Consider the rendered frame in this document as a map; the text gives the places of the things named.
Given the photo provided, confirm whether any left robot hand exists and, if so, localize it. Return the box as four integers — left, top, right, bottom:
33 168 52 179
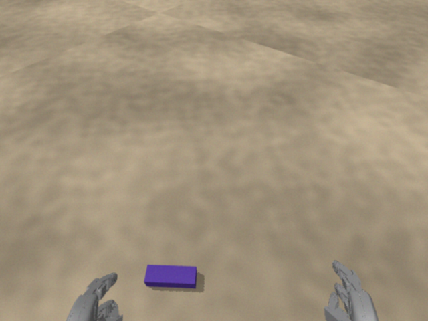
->
66 273 123 321

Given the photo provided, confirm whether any right robot hand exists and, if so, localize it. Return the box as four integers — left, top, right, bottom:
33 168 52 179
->
324 261 379 321

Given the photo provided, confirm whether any carton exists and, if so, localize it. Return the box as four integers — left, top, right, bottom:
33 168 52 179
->
144 265 197 288

